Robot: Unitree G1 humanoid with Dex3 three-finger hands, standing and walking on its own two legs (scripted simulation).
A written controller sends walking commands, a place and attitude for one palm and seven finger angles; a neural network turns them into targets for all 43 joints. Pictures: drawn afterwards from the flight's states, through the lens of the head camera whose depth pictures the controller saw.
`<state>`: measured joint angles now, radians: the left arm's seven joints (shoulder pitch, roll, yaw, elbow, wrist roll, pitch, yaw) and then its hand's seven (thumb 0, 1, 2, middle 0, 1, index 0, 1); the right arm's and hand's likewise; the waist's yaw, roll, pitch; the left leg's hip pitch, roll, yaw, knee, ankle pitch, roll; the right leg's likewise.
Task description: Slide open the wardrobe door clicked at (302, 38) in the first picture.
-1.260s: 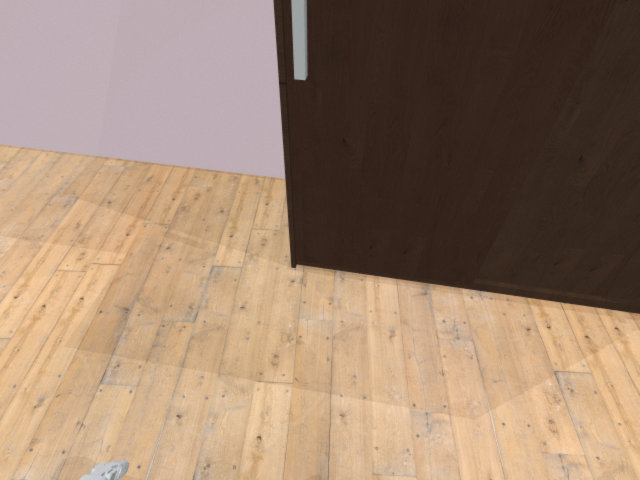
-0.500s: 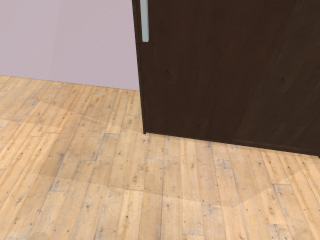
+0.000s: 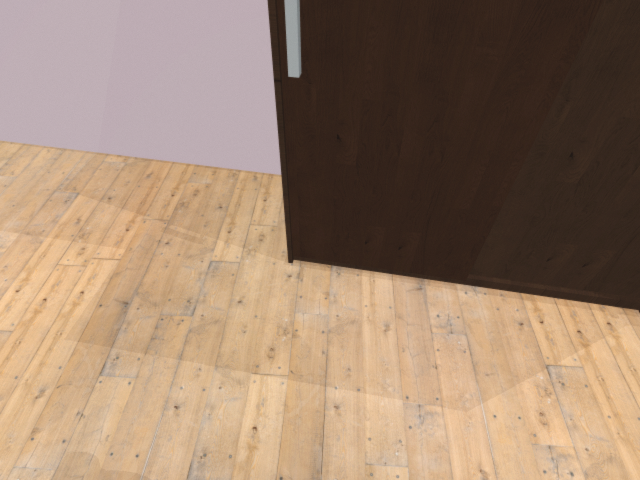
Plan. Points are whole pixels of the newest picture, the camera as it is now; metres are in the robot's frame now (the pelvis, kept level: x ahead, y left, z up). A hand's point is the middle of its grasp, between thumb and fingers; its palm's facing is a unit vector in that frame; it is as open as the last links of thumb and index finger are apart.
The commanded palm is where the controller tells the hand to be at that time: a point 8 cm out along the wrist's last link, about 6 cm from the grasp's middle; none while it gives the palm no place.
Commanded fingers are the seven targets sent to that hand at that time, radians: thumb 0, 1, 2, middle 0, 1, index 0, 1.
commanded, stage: look at it before walking up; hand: left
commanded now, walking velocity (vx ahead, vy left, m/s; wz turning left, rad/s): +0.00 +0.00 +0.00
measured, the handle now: out of the picture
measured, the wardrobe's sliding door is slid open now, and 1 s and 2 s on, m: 0.00 0.00 0.00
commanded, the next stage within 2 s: walk to a spot facing it in 0.18 s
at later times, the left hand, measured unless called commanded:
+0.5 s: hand out of the picture +0.06 +0.23 -0.17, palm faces +0.09 -0.96 -0.27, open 7.4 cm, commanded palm none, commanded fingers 0.00 0.90 0.90 -0.20 -0.30 -0.20 -0.30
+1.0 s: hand out of the picture +0.15 +0.28 -0.18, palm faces +0.26 -0.95 -0.17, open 7.4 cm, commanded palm none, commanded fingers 0.00 0.90 0.90 -0.20 -0.30 -0.20 -0.30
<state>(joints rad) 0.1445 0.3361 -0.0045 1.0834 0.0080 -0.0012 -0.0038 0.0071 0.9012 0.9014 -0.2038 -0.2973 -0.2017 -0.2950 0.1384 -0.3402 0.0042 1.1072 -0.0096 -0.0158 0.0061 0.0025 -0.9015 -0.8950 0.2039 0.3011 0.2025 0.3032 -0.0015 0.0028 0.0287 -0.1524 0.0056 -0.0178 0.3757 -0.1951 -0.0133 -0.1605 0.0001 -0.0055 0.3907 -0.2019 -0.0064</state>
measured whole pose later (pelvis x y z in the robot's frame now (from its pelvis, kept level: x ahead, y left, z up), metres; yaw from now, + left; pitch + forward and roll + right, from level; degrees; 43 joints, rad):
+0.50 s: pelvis +0.03 +0.01 +0.00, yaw +5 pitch -1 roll -1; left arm 0.22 0.28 0.02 1.04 0.02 0.00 0.00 0.00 0.90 0.90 -0.20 -0.30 -0.20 -0.29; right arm 0.22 -0.29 -0.01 1.08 -0.02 0.03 0.02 0.00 -0.90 -0.90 0.20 0.30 0.20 0.30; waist 0.00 0.00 -0.01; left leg -0.31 0.02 0.00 0.76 -0.43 0.00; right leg -0.12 -0.02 -0.09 0.42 -0.28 -0.01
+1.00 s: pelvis +0.16 +0.10 +0.00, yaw +12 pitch -1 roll +0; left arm 0.26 0.17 0.05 1.05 0.02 0.02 0.01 0.01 0.92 0.90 -0.20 -0.30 -0.20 -0.29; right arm 0.39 -0.08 -0.01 1.11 -0.02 -0.07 -0.02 0.00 -0.90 -0.90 0.20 0.30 0.20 0.30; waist 0.00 -0.03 0.03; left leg -0.02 -0.05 0.11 0.32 -0.28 0.07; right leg -0.56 -0.08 -0.06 0.95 -0.21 0.03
